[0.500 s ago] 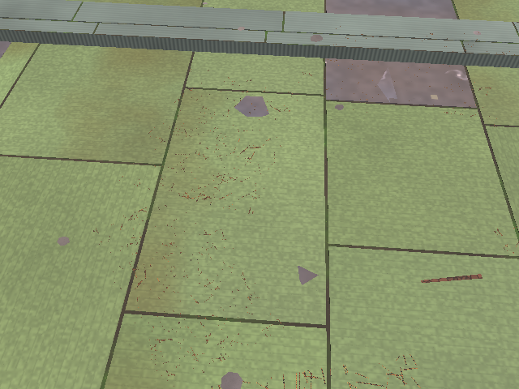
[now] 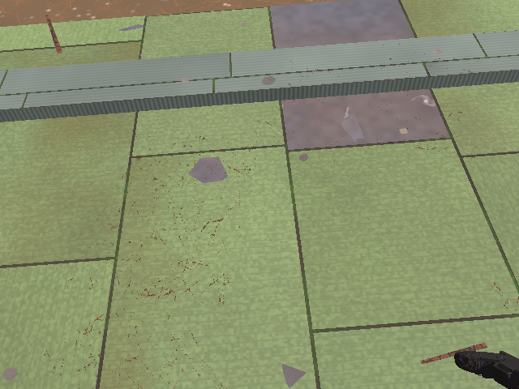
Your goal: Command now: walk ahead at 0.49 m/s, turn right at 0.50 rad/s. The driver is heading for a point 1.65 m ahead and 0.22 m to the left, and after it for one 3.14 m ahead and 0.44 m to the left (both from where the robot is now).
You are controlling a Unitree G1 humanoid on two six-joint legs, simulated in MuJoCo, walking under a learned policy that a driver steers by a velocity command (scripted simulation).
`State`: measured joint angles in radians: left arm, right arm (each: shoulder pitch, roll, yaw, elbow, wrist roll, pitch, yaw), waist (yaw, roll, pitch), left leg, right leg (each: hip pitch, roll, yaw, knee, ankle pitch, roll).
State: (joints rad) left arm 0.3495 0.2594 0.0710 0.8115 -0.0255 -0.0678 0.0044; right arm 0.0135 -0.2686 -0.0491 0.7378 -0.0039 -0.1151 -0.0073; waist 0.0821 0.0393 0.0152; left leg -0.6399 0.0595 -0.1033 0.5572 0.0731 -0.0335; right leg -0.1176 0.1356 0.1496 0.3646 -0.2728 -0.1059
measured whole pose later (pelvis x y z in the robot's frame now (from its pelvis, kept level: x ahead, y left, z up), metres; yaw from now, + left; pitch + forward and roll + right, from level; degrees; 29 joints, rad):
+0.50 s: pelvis +0.28 +0.02 +0.00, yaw -6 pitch +3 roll +2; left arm 0.08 0.25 0.04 0.70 -0.01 -0.08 -0.02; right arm 0.40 -0.26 -0.05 0.87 0.02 -0.09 0.01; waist -0.10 -0.04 0.01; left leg -0.03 -0.05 0.02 0.23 -0.24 0.03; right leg -0.64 -0.09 0.04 0.62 0.00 -0.01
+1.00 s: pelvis +0.54 -0.05 +0.00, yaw +2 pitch +1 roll -2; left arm 0.34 0.26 0.06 0.86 0.01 -0.10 0.00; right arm 0.17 -0.28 -0.06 0.76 0.02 -0.04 0.02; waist 0.06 0.05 0.00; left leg -0.71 0.10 -0.06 0.76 0.06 0.01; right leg 0.01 0.04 -0.18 0.21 -0.25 -0.04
